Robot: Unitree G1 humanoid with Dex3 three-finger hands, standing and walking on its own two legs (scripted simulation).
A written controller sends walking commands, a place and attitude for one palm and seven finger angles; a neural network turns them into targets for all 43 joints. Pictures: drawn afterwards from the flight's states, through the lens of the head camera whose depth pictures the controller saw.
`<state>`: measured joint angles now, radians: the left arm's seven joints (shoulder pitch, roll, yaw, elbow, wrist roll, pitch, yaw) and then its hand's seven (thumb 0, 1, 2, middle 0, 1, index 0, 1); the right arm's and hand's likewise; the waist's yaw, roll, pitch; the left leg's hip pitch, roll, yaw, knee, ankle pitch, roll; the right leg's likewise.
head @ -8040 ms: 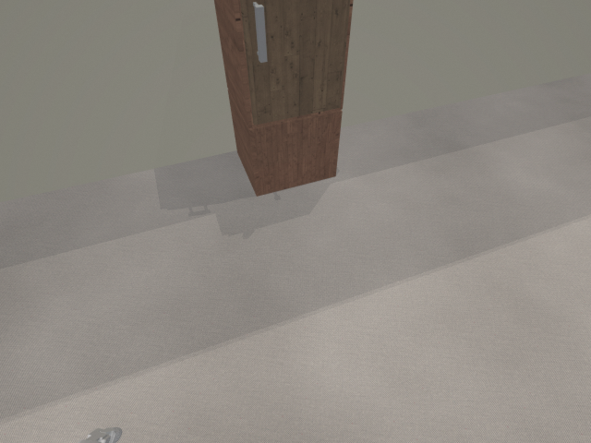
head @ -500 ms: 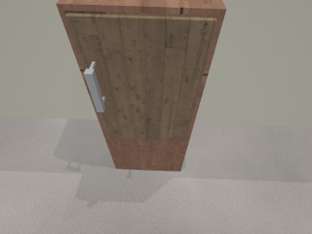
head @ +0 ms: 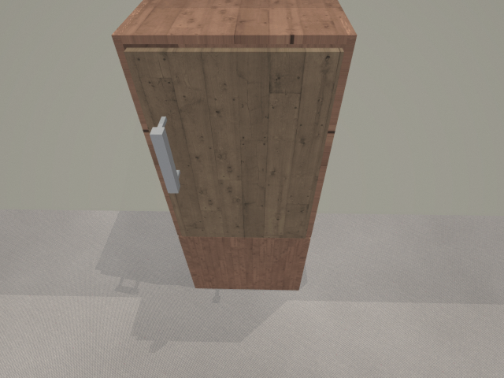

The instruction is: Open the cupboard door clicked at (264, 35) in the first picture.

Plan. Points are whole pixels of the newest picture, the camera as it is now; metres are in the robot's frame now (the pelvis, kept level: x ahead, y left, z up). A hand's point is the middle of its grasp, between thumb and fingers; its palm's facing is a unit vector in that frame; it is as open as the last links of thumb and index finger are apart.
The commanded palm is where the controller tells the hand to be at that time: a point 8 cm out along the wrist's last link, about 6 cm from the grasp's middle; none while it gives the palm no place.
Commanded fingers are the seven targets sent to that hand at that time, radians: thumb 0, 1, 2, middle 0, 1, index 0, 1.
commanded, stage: look again from close up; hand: left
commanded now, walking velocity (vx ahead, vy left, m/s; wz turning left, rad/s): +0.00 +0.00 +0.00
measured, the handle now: (168, 156) +0.56 +0.23 +0.02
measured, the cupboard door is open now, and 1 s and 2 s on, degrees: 0 0 0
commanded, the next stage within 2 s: raise the hand with hooked fingers in 0.50 s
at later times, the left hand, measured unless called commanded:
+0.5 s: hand out of the picture +0.00 +0.14 -0.17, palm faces +0.03 -0.98 -0.19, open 7.3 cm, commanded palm none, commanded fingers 0.00 0.90 0.90 -0.20 -0.30 -0.20 -0.30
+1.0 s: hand (166, 347) +0.18 +0.15 -0.04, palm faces +0.02 -1.00 +0.02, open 8.4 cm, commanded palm +0.14 +0.22 -0.04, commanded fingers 0.00 0.41 0.69 -0.23 -0.62 -0.23 -0.62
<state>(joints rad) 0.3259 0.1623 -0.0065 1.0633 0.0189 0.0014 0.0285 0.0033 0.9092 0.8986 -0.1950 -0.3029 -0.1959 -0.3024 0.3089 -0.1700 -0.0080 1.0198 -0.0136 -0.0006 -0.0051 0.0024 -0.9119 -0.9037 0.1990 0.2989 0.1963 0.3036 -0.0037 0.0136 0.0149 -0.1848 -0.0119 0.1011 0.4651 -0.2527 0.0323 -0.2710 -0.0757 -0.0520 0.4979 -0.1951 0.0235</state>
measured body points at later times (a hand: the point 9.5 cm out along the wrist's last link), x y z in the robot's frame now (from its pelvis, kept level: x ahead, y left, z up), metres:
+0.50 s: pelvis +0.01 -0.02 +0.00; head +0.01 -0.03 +0.45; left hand +0.00 +0.20 -0.15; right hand -0.01 -0.23 -0.16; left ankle +0.00 +0.10 -0.74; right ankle +0.04 -0.13 -0.74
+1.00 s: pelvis -0.01 -0.03 -0.07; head +0.02 -0.02 +0.37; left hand +0.17 +0.21 -0.04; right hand +0.24 -0.29 -0.08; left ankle +0.00 +0.10 -0.74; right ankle +0.05 -0.13 -0.74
